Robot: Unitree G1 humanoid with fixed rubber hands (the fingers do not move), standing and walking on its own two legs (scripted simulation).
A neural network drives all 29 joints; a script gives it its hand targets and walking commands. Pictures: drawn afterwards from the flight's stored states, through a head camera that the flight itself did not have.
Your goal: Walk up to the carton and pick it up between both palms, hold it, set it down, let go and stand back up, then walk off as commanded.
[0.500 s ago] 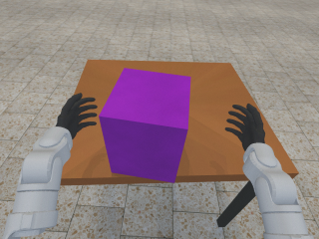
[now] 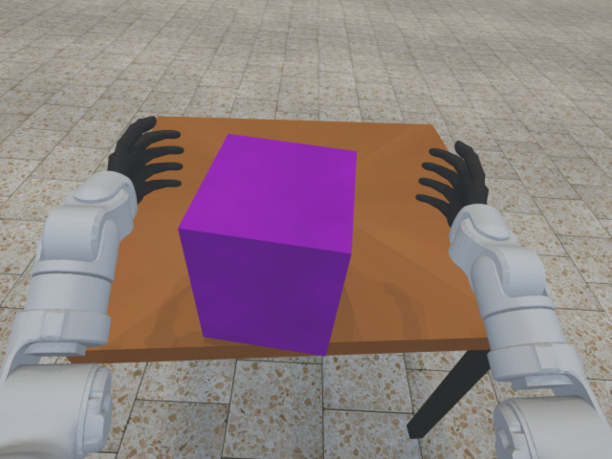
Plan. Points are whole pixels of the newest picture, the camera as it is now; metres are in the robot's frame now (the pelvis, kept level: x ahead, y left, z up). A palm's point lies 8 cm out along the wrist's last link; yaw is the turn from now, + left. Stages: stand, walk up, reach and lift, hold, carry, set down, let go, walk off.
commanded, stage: reach and lift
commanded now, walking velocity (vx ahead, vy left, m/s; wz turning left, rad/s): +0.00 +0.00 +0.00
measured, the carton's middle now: (277, 246) +0.44 +0.01 +0.04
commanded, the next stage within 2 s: none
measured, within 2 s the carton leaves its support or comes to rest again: neither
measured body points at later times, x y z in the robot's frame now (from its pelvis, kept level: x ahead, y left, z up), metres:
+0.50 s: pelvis +0.00 +0.00 +0.00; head -0.01 +0.03 +0.45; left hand +0.46 +0.16 +0.19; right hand +0.41 -0.21 +0.18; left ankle -0.02 +0.13 -0.75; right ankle +0.01 -0.13 -0.75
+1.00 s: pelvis -0.01 +0.00 -0.01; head +0.01 +0.03 +0.44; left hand +0.46 +0.16 +0.10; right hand +0.40 -0.20 +0.10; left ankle -0.02 +0.13 -0.75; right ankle +0.01 -0.13 -0.75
